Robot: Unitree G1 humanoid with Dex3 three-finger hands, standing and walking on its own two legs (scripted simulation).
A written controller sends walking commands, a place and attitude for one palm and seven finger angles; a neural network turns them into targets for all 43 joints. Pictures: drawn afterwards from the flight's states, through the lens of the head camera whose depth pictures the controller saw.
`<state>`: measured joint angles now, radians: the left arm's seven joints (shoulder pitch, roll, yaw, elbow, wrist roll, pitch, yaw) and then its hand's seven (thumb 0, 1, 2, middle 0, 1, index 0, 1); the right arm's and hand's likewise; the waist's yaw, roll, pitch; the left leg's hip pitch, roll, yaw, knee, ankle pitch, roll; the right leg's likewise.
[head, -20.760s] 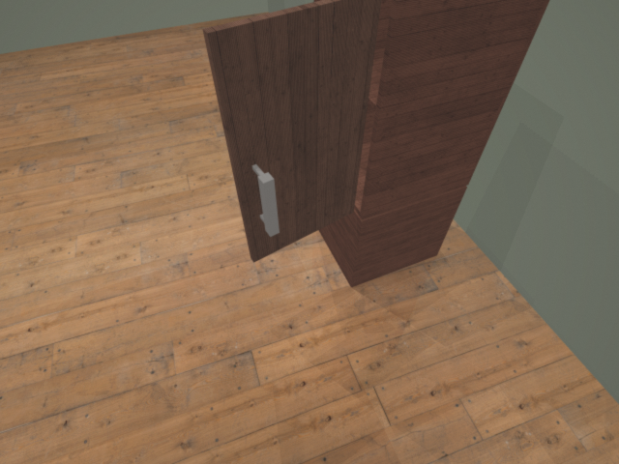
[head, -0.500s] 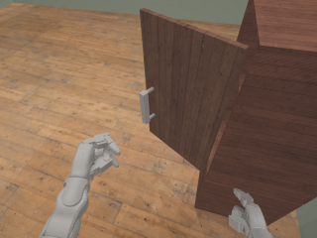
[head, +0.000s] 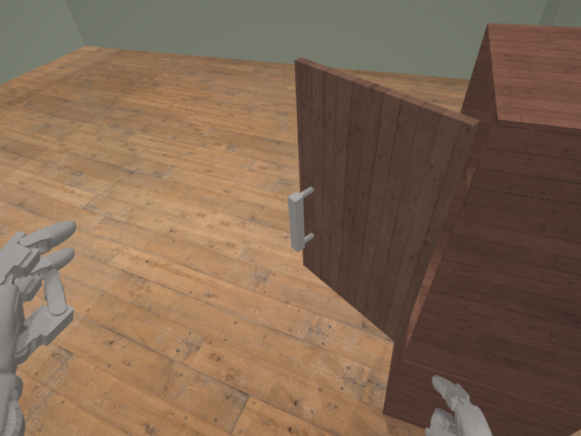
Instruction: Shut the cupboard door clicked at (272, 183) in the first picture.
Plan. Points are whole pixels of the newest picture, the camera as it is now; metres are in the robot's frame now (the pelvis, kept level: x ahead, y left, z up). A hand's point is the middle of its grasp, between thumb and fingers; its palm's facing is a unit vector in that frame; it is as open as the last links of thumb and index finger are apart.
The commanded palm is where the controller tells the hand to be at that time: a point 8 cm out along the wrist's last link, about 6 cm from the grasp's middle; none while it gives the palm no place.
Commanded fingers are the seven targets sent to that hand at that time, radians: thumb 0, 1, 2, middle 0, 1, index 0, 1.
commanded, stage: draw the hand back to the body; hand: left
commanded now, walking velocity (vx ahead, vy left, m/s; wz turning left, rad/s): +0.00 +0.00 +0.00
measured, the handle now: (303, 219) +0.62 +0.06 -0.11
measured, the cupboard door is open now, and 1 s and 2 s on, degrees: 61 61 61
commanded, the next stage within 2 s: step back with the hand held close in 0.36 s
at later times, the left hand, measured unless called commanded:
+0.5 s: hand (70, 323) +0.18 +0.25 +0.16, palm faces +0.43 -0.81 -0.40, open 7.4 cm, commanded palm +0.13 +0.29 +0.18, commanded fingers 0.00 0.90 0.90 -0.20 -0.30 -0.20 -0.30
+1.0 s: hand (58, 336) +0.16 +0.26 +0.16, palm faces +0.38 -0.78 -0.49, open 7.4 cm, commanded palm +0.10 +0.30 +0.18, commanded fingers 0.00 0.90 0.90 -0.20 -0.30 -0.20 -0.30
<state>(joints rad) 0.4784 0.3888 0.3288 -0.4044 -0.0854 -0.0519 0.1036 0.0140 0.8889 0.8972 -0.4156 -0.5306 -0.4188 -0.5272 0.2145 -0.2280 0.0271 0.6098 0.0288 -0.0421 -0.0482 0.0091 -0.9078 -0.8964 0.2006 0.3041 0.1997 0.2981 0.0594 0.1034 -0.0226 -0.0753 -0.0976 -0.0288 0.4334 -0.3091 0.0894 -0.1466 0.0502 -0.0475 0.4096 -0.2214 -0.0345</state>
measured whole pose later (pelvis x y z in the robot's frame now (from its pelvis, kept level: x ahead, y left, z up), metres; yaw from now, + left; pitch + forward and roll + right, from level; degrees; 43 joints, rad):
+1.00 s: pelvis -0.05 +0.00 -0.01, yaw -2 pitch +2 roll +0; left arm 0.54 0.43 0.43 -0.47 -0.07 -0.17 0.13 0.01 0.88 0.90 -0.21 -0.31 -0.22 -0.30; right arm 0.20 -0.24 -0.02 0.53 0.03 0.05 -0.09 0.01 -0.91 -0.90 0.20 0.30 0.20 0.30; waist -0.01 0.03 -0.03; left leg -0.31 -0.11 0.03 0.60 -0.31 0.11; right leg -0.40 0.03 -0.02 0.60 -0.23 -0.03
